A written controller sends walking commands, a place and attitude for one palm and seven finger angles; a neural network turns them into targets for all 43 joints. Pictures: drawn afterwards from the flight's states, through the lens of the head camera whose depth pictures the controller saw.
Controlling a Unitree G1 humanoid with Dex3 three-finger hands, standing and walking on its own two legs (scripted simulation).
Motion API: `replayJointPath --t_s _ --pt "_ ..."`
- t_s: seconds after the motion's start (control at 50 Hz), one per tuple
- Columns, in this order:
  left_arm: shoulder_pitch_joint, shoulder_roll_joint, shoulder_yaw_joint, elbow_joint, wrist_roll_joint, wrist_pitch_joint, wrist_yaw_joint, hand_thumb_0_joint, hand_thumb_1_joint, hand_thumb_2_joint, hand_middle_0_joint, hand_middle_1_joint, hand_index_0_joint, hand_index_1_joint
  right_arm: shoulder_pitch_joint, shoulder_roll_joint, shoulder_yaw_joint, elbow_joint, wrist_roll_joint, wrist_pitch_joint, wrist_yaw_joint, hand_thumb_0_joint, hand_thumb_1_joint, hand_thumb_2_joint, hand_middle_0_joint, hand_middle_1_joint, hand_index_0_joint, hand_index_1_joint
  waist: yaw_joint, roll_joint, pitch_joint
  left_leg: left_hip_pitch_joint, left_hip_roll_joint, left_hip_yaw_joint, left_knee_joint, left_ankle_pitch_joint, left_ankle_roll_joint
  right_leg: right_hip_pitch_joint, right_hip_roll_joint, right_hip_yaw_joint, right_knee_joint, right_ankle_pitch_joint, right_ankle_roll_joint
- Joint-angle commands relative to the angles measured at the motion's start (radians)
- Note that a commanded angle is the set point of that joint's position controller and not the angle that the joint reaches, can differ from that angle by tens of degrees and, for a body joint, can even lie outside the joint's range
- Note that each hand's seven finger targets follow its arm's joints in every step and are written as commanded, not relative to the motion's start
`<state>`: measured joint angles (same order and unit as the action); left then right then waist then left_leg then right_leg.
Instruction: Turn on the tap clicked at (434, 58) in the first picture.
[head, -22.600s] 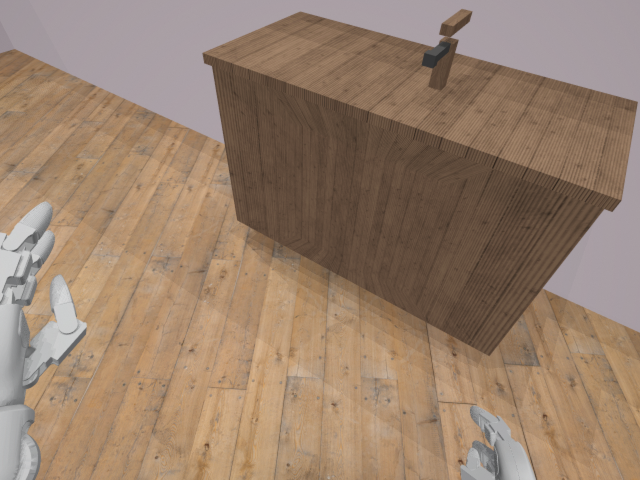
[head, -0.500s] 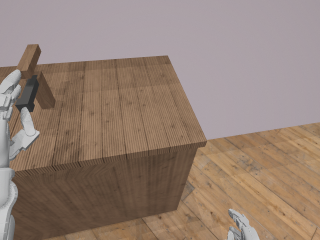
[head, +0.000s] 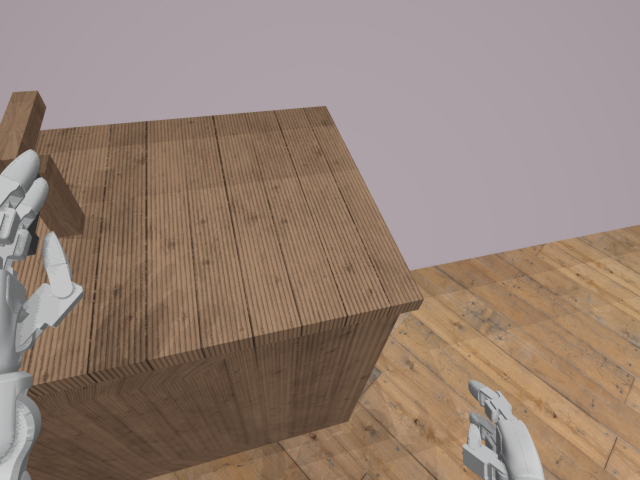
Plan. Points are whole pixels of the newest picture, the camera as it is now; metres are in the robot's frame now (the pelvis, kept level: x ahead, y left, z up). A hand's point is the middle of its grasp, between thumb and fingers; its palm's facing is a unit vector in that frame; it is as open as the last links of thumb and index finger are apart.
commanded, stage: come to a stop and stand still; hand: left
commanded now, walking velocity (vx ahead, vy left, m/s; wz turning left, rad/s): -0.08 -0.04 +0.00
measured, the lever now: (16, 240) +0.31 +0.37 +0.13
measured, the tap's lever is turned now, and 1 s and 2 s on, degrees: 0 0 0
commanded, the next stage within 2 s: look again from close up in 1.88 s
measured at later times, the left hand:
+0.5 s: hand (31, 286) +0.22 +0.27 +0.19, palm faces +0.46 -0.81 -0.37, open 7.4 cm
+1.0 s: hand (49, 393) +0.15 +0.23 +0.17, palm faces +0.40 -0.87 -0.30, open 7.4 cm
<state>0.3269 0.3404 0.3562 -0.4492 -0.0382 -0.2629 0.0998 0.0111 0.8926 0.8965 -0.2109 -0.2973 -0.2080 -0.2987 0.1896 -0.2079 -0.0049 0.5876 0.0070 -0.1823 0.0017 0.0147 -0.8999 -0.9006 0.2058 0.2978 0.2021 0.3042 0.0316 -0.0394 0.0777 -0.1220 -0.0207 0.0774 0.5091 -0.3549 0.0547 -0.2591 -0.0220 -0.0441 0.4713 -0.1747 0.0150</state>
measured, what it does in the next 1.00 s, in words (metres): shifts its weight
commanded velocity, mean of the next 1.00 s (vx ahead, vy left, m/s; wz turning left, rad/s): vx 0.00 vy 0.00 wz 0.00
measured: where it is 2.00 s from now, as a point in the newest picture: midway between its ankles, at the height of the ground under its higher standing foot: outside the picture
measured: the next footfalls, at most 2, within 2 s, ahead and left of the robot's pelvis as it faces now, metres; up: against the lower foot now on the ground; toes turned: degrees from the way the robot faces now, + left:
right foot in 1.18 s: +0.02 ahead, -0.12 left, +0.00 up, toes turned +1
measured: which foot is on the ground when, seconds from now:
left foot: down 0.00-1.00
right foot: down 0.00-1.00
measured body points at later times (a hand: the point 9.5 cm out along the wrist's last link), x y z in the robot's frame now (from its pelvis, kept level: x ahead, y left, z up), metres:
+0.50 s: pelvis -0.02 +0.01 +0.00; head +0.00 +0.01 +0.45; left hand +0.19 +0.31 +0.21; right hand +0.16 -0.20 -0.08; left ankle -0.05 +0.07 -0.74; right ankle +0.03 -0.12 -0.73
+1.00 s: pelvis -0.08 -0.01 +0.00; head -0.08 +0.01 +0.45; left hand +0.12 +0.27 +0.18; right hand +0.10 -0.25 -0.06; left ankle -0.05 +0.07 -0.73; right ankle +0.02 -0.12 -0.73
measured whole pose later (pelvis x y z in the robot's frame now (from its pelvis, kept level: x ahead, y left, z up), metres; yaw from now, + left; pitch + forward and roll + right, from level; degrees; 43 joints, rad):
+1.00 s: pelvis -0.08 -0.01 +0.00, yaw -1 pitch -4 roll -1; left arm 0.35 0.32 0.33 -0.38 -0.02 -0.24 0.10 0.01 0.89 0.90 -0.21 -0.30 -0.21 -0.30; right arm 0.24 -0.23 0.00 0.60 0.00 -0.17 -0.03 0.01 -0.90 -0.90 0.21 0.30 0.20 0.30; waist 0.04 -0.02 0.04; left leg -0.24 -0.02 0.04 0.58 -0.34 0.04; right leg -0.30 0.03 -0.05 0.45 -0.17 -0.03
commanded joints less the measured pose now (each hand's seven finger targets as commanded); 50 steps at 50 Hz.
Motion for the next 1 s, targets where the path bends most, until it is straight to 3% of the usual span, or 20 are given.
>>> replayJointPath --t_s 0.0,0.08,0.28,0.3,0.32,0.34,0.38,0.42,0.5,0.52,0.56,0.58,0.62,0.68,0.72,0.76,0.86,0.88,0.94,0.98 --pt "0.032 0.176 0.119 -0.190 -0.013 -0.050 0.016 0.000 0.900 0.900 -0.200 -0.300 -0.200 -0.300 -0.048 -0.117 -0.041 -0.159 0.004 -0.018 -0.004 0.000 -0.900 -0.900 0.200 0.300 0.200 0.300 -0.010 0.073 -0.185 -0.105 0.099 -0.075 -0.100 0.501 -0.096 0.226 -0.031 0.039 0.024 0.360 -0.047" --pt "0.015 0.207 0.157 -0.234 -0.019 -0.046 0.014 0.000 0.900 0.900 -0.200 -0.300 -0.200 -0.300 -0.061 -0.111 -0.040 -0.178 0.007 0.005 -0.014 0.000 -0.900 -0.900 0.200 0.300 0.200 0.300 -0.014 0.117 -0.175 -0.091 0.108 -0.076 -0.110 0.562 -0.109 0.222 -0.019 0.027 0.028 0.368 -0.042" --pt "-0.046 0.172 0.092 -0.285 -0.004 -0.031 0.022 0.000 0.900 0.900 -0.200 -0.300 -0.200 -0.300 -0.068 -0.111 -0.036 -0.170 0.001 0.000 -0.019 0.000 -0.900 -0.900 0.200 0.300 0.200 0.300 -0.011 0.149 -0.187 -0.070 0.117 -0.076 -0.122 0.491 -0.105 0.220 -0.015 0.024 0.019 0.301 -0.037" --pt "-1.079 0.919 0.633 -0.477 0.208 -0.125 0.022 0.000 0.900 0.900 -0.200 -0.300 -0.200 -0.300 0.067 -0.149 -0.022 -0.128 -0.077 -0.064 -0.010 0.000 -0.900 -0.900 0.200 0.300 0.200 0.300 0.011 0.177 -0.078 -0.390 0.133 -0.090 0.017 0.445 -0.016 0.255 0.029 0.040 0.128 0.255 -0.052" --pt "-0.467 0.296 0.241 0.144 0.057 -0.075 -0.036 0.000 0.900 0.900 -0.200 -0.300 -0.200 -0.300 -0.009 -0.010 -0.009 -0.069 -0.019 -0.067 0.000 0.000 -0.900 -0.900 0.200 0.300 0.200 0.300 0.027 0.093 -0.239 -0.120 0.067 -0.132 -0.024 0.608 -0.082 0.120 -0.059 0.062 0.050 0.332 -0.135" --pt "-0.240 0.249 0.158 -0.047 0.024 -0.076 -0.029 0.000 0.900 0.900 -0.200 -0.300 -0.200 -0.300 0.020 -0.081 -0.039 -0.144 -0.012 -0.068 -0.002 0.000 -0.900 -0.900 0.200 0.300 0.200 0.300 0.009 0.173 -0.204 0.016 0.101 -0.093 -0.054 0.787 -0.120 0.146 -0.036 0.132 0.033 0.457 -0.110" --pt "-0.120 0.107 0.043 -0.063 -0.004 -0.059 -0.028 0.000 0.900 0.900 -0.200 -0.300 -0.200 -0.300 -0.012 -0.100 -0.056 -0.151 0.004 -0.058 0.016 0.000 -0.900 -0.900 0.200 0.300 0.200 0.300 -0.010 0.335 -0.268 0.169 0.148 -0.102 -0.076 0.933 -0.112 0.028 -0.023 0.042 0.152 0.157 -0.064" --pt "-0.016 0.103 0.023 -0.149 -0.003 -0.047 -0.032 0.000 0.900 0.900 -0.200 -0.300 -0.200 -0.300 -0.004 -0.114 -0.059 -0.171 -0.012 -0.039 0.048 0.000 -0.900 -0.900 0.200 0.300 0.200 0.300 -0.004 0.317 -0.228 0.171 0.193 -0.110 -0.086 0.923 -0.081 -0.051 -0.003 -0.013 0.214 -0.063 -0.047" --pt "0.058 0.168 0.092 -0.131 -0.013 -0.031 -0.003 0.000 0.900 0.900 -0.200 -0.300 -0.200 -0.300 -0.038 -0.120 -0.041 -0.191 0.005 -0.015 0.035 0.000 -0.900 -0.900 0.200 0.300 0.200 0.300 0.006 -0.061 -0.185 -0.137 0.152 -0.093 -0.026 0.649 -0.081 0.222 -0.022 -0.017 0.043 0.238 -0.053" --pt "0.044 0.201 0.127 -0.113 -0.021 -0.032 0.004 0.000 0.900 0.900 -0.200 -0.300 -0.200 -0.300 -0.047 -0.123 -0.038 -0.191 0.008 -0.013 0.019 0.000 -0.900 -0.900 0.200 0.300 0.200 0.300 0.003 -0.126 -0.181 -0.178 0.114 -0.083 0.017 0.515 -0.091 0.255 -0.060 0.023 0.004 0.362 -0.072" --pt "-0.029 0.240 0.181 -0.104 -0.034 -0.039 0.013 0.000 0.900 0.900 -0.200 -0.300 -0.200 -0.300 -0.051 -0.117 -0.041 -0.183 0.010 -0.010 -0.007 0.000 -0.900 -0.900 0.200 0.300 0.200 0.300 -0.022 -0.218 -0.169 -0.140 0.045 -0.090 0.036 0.222 -0.089 0.148 -0.150 0.139 -0.059 0.312 -0.117" --pt "-0.053 0.289 0.221 -0.140 -0.038 -0.039 0.021 0.000 0.900 0.900 -0.200 -0.300 -0.200 -0.300 -0.070 -0.118 -0.043 -0.180 0.013 0.001 -0.021 0.000 -0.900 -0.900 0.200 0.300 0.200 0.300 -0.020 -0.178 -0.162 -0.090 0.035 -0.090 0.011 0.131 -0.075 0.057 -0.166 0.173 -0.094 0.145 -0.119" --pt "-0.020 0.241 0.188 -0.135 -0.040 -0.039 0.020 0.000 0.900 0.900 -0.200 -0.300 -0.200 -0.300 -0.082 -0.096 -0.026 -0.183 0.003 0.007 -0.041 0.000 -0.900 -0.900 0.200 0.300 0.200 0.300 -0.009 -0.012 -0.110 -0.072 0.042 -0.086 -0.085 0.005 -0.035 -0.028 -0.132 0.192 -0.165 -0.200 -0.087" --pt "-0.082 0.223 0.152 -0.237 -0.023 -0.060 0.015 0.000 0.900 0.900 -0.200 -0.300 -0.200 -0.300 -0.093 -0.099 -0.016 -0.180 -0.002 -0.008 -0.047 0.000 -0.900 -0.900 0.200 0.300 0.200 0.300 -0.001 0.213 -0.087 -0.197 0.113 -0.133 -0.236 -0.146 0.002 0.070 -0.049 0.118 -0.072 -0.253 -0.046" --pt "-0.104 0.182 0.101 -0.214 -0.004 -0.060 0.016 0.000 0.900 0.900 -0.200 -0.300 -0.200 -0.300 -0.074 -0.109 -0.020 -0.177 0.007 -0.025 -0.043 0.000 -0.900 -0.900 0.200 0.300 0.200 0.300 0.006 0.221 -0.105 -0.341 0.144 -0.128 -0.278 -0.256 0.023 0.217 -0.022 0.070 0.038 -0.175 -0.031" --pt "-0.109 0.167 0.071 -0.192 0.006 -0.054 0.019 0.000 0.900 0.900 -0.200 -0.300 -0.200 -0.300 -0.055 -0.118 -0.030 -0.171 0.012 -0.042 -0.036 0.000 -0.900 -0.900 0.200 0.300 0.200 0.300 0.010 0.139 -0.126 -0.306 0.114 -0.091 -0.214 -0.175 0.016 0.223 -0.027 0.090 -0.005 -0.145 -0.029" --pt "-0.083 0.150 0.044 -0.094 0.013 -0.032 0.012 0.000 0.900 0.900 -0.200 -0.300 -0.200 -0.300 -0.015 -0.133 -0.033 -0.147 0.003 -0.047 -0.036 0.000 -0.900 -0.900 0.200 0.300 0.200 0.300 -0.007 -0.059 -0.038 -0.145 0.012 -0.051 0.001 -0.151 -0.016 -0.088 -0.096 0.247 -0.287 -0.488 -0.055" --pt "-0.086 0.166 0.052 -0.094 0.011 -0.028 0.011 0.000 0.900 0.900 -0.200 -0.300 -0.200 -0.300 -0.021 -0.134 -0.034 -0.139 0.005 -0.040 -0.037 0.000 -0.900 -0.900 0.200 0.300 0.200 0.300 -0.010 -0.067 -0.028 -0.082 0.001 -0.043 0.059 -0.123 -0.022 -0.178 -0.115 0.264 -0.324 -0.524 -0.069" --pt "-0.124 0.180 0.070 -0.132 0.008 -0.025 0.013 0.000 0.900 0.900 -0.200 -0.300 -0.200 -0.300 -0.020 -0.127 -0.025 -0.131 0.001 -0.031 -0.036 0.000 -0.900 -0.900 0.200 0.300 0.200 0.300 -0.023 -0.055 -0.083 -0.053 0.006 -0.064 0.035 -0.060 -0.018 -0.137 -0.107 0.203 -0.249 -0.445 -0.066" --pt "-0.126 0.212 0.107 -0.180 0.007 -0.032 0.016 0.000 0.900 0.900 -0.200 -0.300 -0.200 -0.300 -0.035 -0.132 -0.026 -0.130 -0.001 -0.029 -0.035 0.000 -0.900 -0.900 0.200 0.300 0.200 0.300 -0.018 0.046 -0.108 -0.060 0.030 -0.103 -0.059 -0.084 -0.015 -0.092 -0.063 0.167 -0.172 -0.402 -0.048"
